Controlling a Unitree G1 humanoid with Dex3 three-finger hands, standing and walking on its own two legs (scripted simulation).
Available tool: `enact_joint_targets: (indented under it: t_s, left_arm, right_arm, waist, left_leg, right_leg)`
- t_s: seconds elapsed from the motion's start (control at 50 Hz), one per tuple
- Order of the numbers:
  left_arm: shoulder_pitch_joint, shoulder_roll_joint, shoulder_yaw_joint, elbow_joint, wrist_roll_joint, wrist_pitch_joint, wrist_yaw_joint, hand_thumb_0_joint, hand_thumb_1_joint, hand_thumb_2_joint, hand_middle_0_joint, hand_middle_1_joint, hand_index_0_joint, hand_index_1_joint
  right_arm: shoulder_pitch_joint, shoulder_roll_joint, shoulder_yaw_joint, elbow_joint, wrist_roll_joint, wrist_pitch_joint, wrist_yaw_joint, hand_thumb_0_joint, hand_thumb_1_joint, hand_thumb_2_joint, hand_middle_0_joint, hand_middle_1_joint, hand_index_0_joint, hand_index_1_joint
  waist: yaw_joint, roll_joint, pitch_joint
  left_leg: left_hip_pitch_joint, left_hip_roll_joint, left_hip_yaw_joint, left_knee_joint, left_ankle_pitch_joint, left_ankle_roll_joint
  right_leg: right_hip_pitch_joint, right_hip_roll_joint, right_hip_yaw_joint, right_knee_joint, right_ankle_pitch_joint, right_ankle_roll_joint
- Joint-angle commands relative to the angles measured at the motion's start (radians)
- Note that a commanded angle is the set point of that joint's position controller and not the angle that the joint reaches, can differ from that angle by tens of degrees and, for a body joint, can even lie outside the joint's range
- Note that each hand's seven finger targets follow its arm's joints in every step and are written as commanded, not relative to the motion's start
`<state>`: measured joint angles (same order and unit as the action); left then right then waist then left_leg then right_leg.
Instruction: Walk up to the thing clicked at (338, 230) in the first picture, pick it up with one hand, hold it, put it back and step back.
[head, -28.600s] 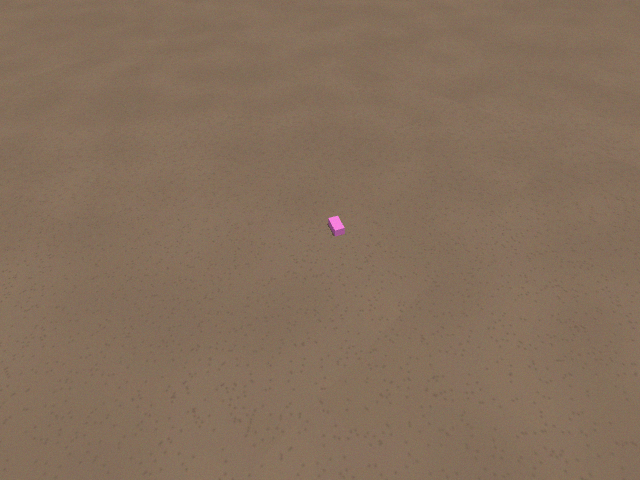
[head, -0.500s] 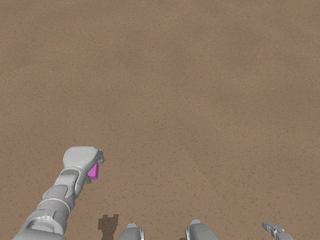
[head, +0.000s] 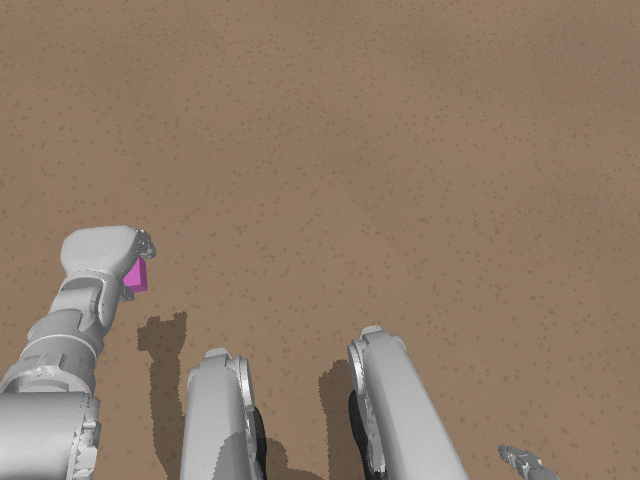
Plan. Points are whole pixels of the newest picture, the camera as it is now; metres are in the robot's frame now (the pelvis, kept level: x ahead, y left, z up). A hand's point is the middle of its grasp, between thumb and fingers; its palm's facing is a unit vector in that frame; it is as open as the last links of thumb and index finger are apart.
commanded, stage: crouch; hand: left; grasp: from above
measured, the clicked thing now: (112, 277) +0.43 +0.27 -0.17
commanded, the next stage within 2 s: lower in 0.92 s
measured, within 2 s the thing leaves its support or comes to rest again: neither
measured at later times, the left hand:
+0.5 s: hand (143, 282) +0.44 +0.25 -0.26, palm faces -0.44 -0.01 -0.90, open 7.4 cm
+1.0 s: hand (152, 286) +0.45 +0.25 -0.32, palm faces -0.45 -0.01 -0.89, open 7.4 cm
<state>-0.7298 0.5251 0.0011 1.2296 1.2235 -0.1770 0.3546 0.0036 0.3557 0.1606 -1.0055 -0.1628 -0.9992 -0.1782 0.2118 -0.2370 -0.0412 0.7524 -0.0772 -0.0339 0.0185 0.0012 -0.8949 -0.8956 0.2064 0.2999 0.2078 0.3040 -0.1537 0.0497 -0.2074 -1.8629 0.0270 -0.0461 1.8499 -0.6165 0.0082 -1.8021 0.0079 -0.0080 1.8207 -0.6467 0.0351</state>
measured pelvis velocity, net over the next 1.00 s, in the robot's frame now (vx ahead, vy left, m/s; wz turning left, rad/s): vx -0.01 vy -0.01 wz -0.08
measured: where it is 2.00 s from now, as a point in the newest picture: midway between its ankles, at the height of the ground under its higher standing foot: (315, 468)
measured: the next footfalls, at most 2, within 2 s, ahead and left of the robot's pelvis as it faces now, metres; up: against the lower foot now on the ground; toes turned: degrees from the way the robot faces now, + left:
none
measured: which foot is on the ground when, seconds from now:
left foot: down 0.00-1.00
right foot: down 0.00-1.00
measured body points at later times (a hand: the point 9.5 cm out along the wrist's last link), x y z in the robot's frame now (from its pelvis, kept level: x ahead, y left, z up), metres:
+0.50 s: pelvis -0.01 -0.01 -0.10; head +0.22 +0.04 +0.28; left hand +0.46 +0.25 -0.21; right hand +0.04 -0.29 -0.22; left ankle +0.08 +0.12 -0.46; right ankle +0.08 -0.14 -0.46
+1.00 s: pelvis -0.01 -0.01 -0.16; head +0.22 +0.04 +0.23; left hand +0.47 +0.25 -0.27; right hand +0.02 -0.28 -0.27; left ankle +0.08 +0.12 -0.46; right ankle +0.07 -0.14 -0.46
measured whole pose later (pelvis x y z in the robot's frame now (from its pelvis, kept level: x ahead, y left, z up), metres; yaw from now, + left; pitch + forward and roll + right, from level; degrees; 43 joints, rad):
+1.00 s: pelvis -0.01 -0.01 -0.16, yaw -5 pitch +34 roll -7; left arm -0.93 0.73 0.10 1.47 1.31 -0.26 0.43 0.00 0.39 0.11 -1.01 -0.15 -1.00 -0.17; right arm 0.14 -0.25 0.04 0.79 -0.16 -0.07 0.13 0.00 -0.91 -0.90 0.20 0.30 0.21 0.30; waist -0.22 -0.01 -0.07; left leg -2.30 0.03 -0.13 2.36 -0.67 -0.01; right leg -2.22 0.05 -0.06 2.30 -0.68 0.04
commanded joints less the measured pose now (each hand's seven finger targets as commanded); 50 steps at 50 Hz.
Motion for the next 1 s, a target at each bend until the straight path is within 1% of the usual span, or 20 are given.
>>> enact_joint_targets:
  t_s: [0.0, 0.02, 0.06, 0.08, 0.1, 0.14, 0.18, 0.22, 0.28, 0.32, 0.36, 0.42, 0.46, 0.52, 0.56, 0.64, 0.72, 0.74, 0.76, 0.98]
  left_arm:
    - [-0.359, 0.279, 0.063, -0.152, 0.006, -0.021, 0.062, 0.000, 0.837, 0.371, -1.199, -0.259, -1.216, -0.244]
    - [-0.428, 0.320, 0.088, -0.210, 0.015, -0.030, 0.070, 0.000, 0.837, 0.407, -1.211, -0.260, -1.220, -0.254]
    - [-0.374, 0.249, 0.054, -0.106, 0.018, -0.021, 0.072, 0.000, 0.852, 0.369, -1.205, -0.273, -1.226, -0.255]
    - [-0.441, 0.309, 0.082, -0.193, 0.020, -0.031, 0.080, 0.000, 0.851, 0.369, -1.203, -0.275, -1.224, -0.256]
    - [-0.406, 0.278, 0.062, -0.112, 0.024, -0.024, 0.079, 0.000, 0.834, 0.373, -1.206, -0.266, -1.221, -0.253]
    - [-0.456, 0.349, 0.105, -0.172, 0.034, -0.032, 0.090, 0.000, 0.822, 0.405, -1.200, -0.268, -1.209, -0.260]
    - [-0.436, 0.325, 0.095, -0.134, 0.036, -0.030, 0.090, 0.000, 0.845, 0.402, -1.208, -0.291, -1.224, -0.278]
    - [-0.428, 0.322, 0.094, -0.108, 0.035, -0.027, 0.087, 0.000, 0.857, 0.405, -1.219, -0.283, -1.233, -0.271]
    - [-0.396, 0.341, 0.108, -0.060, 0.038, -0.022, 0.080, 0.000, 0.839, 0.395, -1.195, -0.285, -1.212, -0.269]
    - [-0.464, 0.371, 0.119, -0.107, 0.042, -0.035, 0.082, 0.000, 0.828, 0.389, -1.192, -0.271, -1.206, -0.259]
    - [-0.418, 0.328, 0.098, -0.057, 0.039, -0.035, 0.077, 0.000, 0.844, 0.376, -1.196, -0.283, -1.216, -0.264]
    - [-0.480, 0.404, 0.132, -0.067, 0.041, -0.048, 0.081, 0.000, 0.807, 0.334, -1.164, -0.260, -1.186, -0.238]
    - [-0.440, 0.377, 0.121, -0.020, 0.051, -0.049, 0.080, 0.000, 0.811, 0.341, -1.176, -0.249, -1.193, -0.233]
    - [-0.455, 0.411, 0.140, -0.015, 0.053, -0.063, 0.084, 0.000, 0.812, 0.314, -1.170, -0.243, -1.192, -0.222]
    - [-0.491, 0.396, 0.117, 0.008, 0.050, -0.067, 0.082, 0.000, 0.811, 0.309, -1.161, -0.258, -1.185, -0.235]
    - [-0.536, 0.457, 0.143, 0.006, 0.056, -0.077, 0.100, 0.000, 0.812, 0.269, -1.159, -0.229, -1.185, -0.204]
    - [-0.498, 0.437, 0.130, 0.090, 0.064, -0.076, 0.109, 0.000, 0.803, 0.269, -1.171, -0.206, -1.189, -0.188]
    - [-0.531, 0.465, 0.141, 0.049, 0.064, -0.083, 0.112, 0.000, 0.793, 0.270, -1.159, -0.212, -1.179, -0.192]
    - [-0.499, 0.453, 0.138, 0.098, 0.068, -0.077, 0.114, 0.000, 0.796, 0.279, -1.159, -0.227, -1.180, -0.206]
    - [-0.506, 0.461, 0.125, 0.090, 0.059, -0.072, 0.112, 0.000, 0.809, 0.259, -1.190, -0.191, -1.203, -0.179]
  right_arm:
    - [0.148, -0.215, -0.069, -0.039, -0.009, -0.029, 0.010, 0.000, -0.898, -0.899, 0.199, 0.299, 0.200, 0.299]
    - [0.162, -0.215, -0.068, -0.029, -0.016, -0.028, 0.013, 0.000, -0.898, -0.900, 0.199, 0.299, 0.200, 0.299]
    - [0.154, -0.218, -0.067, -0.027, -0.023, -0.033, 0.026, 0.000, -0.901, -0.901, 0.199, 0.299, 0.200, 0.299]
    - [0.163, -0.218, -0.070, -0.022, -0.025, -0.034, 0.031, 0.000, -0.903, -0.902, 0.199, 0.299, 0.200, 0.299]
    - [0.157, -0.218, -0.066, -0.023, -0.026, -0.034, 0.036, 0.000, -0.907, -0.904, 0.199, 0.299, 0.199, 0.299]
    - [0.169, -0.221, -0.068, -0.011, -0.032, -0.032, 0.043, 0.000, -0.905, -0.903, 0.199, 0.299, 0.200, 0.299]
    - [0.169, -0.212, -0.062, -0.015, -0.039, -0.033, 0.054, 0.000, -0.908, -0.904, 0.199, 0.299, 0.200, 0.299]
    - [0.164, -0.215, -0.059, -0.019, -0.041, -0.032, 0.063, 0.000, -0.907, -0.904, 0.199, 0.299, 0.199, 0.299]
    - [0.154, -0.226, -0.061, -0.017, -0.043, -0.029, 0.072, 0.000, -0.905, -0.902, 0.199, 0.299, 0.200, 0.299]
    - [0.158, -0.227, -0.058, -0.016, -0.047, -0.026, 0.077, 0.000, -0.905, -0.903, 0.199, 0.299, 0.200, 0.299]
    - [0.163, -0.227, -0.055, -0.016, -0.050, -0.027, 0.084, 0.000, -0.907, -0.903, 0.199, 0.299, 0.200, 0.299]
    - [0.150, -0.235, -0.053, -0.013, -0.049, -0.028, 0.086, 0.000, -0.905, -0.902, 0.199, 0.299, 0.200, 0.299]
    - [0.154, -0.239, -0.049, -0.006, -0.054, -0.026, 0.090, 0.000, -0.906, -0.903, 0.200, 0.299, 0.200, 0.299]
    - [0.154, -0.247, -0.046, -0.007, -0.056, -0.028, 0.095, 0.000, -0.907, -0.903, 0.200, 0.300, 0.200, 0.300]
    - [0.146, -0.244, -0.041, 0.000, -0.059, -0.029, 0.098, 0.000, -0.907, -0.903, 0.200, 0.300, 0.200, 0.300]
    - [0.136, -0.251, -0.031, 0.007, -0.061, -0.031, 0.096, 0.000, -0.905, -0.902, 0.200, 0.300, 0.200, 0.300]
    - [0.127, -0.248, -0.014, 0.012, -0.066, -0.032, 0.096, 0.000, -0.906, -0.902, 0.200, 0.300, 0.200, 0.300]
    - [0.139, -0.253, -0.015, 0.019, -0.067, -0.032, 0.096, 0.000, -0.906, -0.902, 0.200, 0.300, 0.200, 0.300]
    - [0.134, -0.255, -0.011, 0.016, -0.068, -0.034, 0.096, 0.000, -0.906, -0.902, 0.200, 0.300, 0.200, 0.300]
    - [0.126, -0.263, 0.008, 0.019, -0.072, -0.034, 0.097, 0.000, -0.911, -0.904, 0.200, 0.300, 0.199, 0.300]
  waist:
    - [-0.007, 0.125, -0.615]
    - [-0.003, 0.156, -0.659]
    - [-0.020, 0.156, -0.638]
    - [-0.011, 0.179, -0.667]
    - [-0.015, 0.195, -0.643]
    - [-0.010, 0.193, -0.678]
    - [-0.016, 0.193, -0.659]
    - [-0.027, 0.174, -0.632]
    - [-0.012, 0.185, -0.623]
    - [-0.025, 0.202, -0.644]
    - [-0.036, 0.191, -0.583]
    - [-0.030, 0.207, -0.584]
    - [-0.034, 0.174, -0.579]
    - [-0.032, 0.187, -0.579]
    - [-0.050, 0.178, -0.549]
    - [-0.039, 0.207, -0.571]
    - [-0.046, 0.177, -0.546]
    - [-0.052, 0.184, -0.553]
    - [-0.047, 0.188, -0.540]
    - [-0.059, 0.212, -0.531]
  left_leg:
    - [0.471, -0.032, -0.008, -0.139, 0.132, 0.010]
    - [0.485, -0.030, -0.007, -0.118, 0.146, 0.009]
    - [0.484, -0.026, -0.016, -0.089, 0.175, 0.007]
    - [0.496, -0.024, -0.014, -0.076, 0.182, 0.006]
    - [0.482, -0.025, -0.006, -0.059, 0.190, 0.005]
    - [0.456, -0.024, -0.001, -0.023, 0.208, 0.009]
    - [0.431, -0.022, 0.007, 0.010, 0.226, 0.011]
    - [0.392, -0.021, 0.007, 0.029, 0.204, 0.014]
    - [0.369, -0.018, 0.000, 0.051, 0.186, 0.012]
    - [0.337, -0.017, 0.009, 0.081, 0.205, 0.014]
    - [0.316, -0.016, 0.001, 0.090, 0.189, 0.011]
    - [0.274, -0.016, 0.002, 0.111, 0.142, 0.012]
    - [0.244, -0.016, 0.008, 0.138, 0.137, 0.016]
    - [0.230, -0.016, 0.007, 0.156, 0.135, 0.015]
    - [0.187, -0.017, 0.007, 0.170, 0.084, 0.018]
    - [0.165, -0.017, 0.010, 0.196, 0.060, 0.018]
    - [0.107, -0.021, 0.017, 0.230, 0.058, 0.022]
    - [0.109, -0.020, 0.016, 0.236, 0.065, 0.022]
    - [0.110, -0.021, 0.014, 0.237, 0.062, 0.020]
    - [0.091, -0.016, 0.008, 0.290, 0.095, 0.017]
  right_leg:
    - [0.163, 0.020, -0.068, -0.161, 0.153, -0.074]
    - [0.148, 0.020, -0.070, -0.139, 0.166, -0.074]
    - [0.112, 0.017, -0.081, -0.106, 0.184, -0.071]
    - [0.102, 0.019, -0.082, -0.092, 0.190, -0.074]
    - [0.090, 0.020, -0.080, -0.080, 0.194, -0.075]
    - [0.105, 0.025, -0.084, -0.055, 0.222, -0.073]
    - [0.104, 0.026, -0.087, -0.036, 0.244, -0.070]
    - [0.083, 0.028, -0.091, -0.023, 0.231, -0.068]
    - [0.054, 0.031, -0.095, 0.017, 0.210, -0.071]
    - [0.066, 0.038, -0.097, 0.039, 0.243, -0.070]
    - [0.027, 0.034, -0.104, 0.056, 0.227, -0.069]
    - [0.000, 0.039, -0.104, 0.085, 0.193, -0.073]
    - [0.000, 0.042, -0.108, 0.091, 0.193, -0.068]
    - [-0.019, 0.043, -0.113, 0.118, 0.190, -0.069]
    - [-0.047, 0.046, -0.113, 0.124, 0.146, -0.070]
    - [-0.063, 0.049, -0.116, 0.157, 0.123, -0.072]
    - [-0.068, 0.056, -0.119, 0.169, 0.122, -0.068]
    - [-0.063, 0.055, -0.122, 0.177, 0.130, -0.068]
    - [-0.082, 0.053, -0.125, 0.189, 0.125, -0.069]
    - [-0.098, 0.058, -0.139, 0.243, 0.167, -0.067]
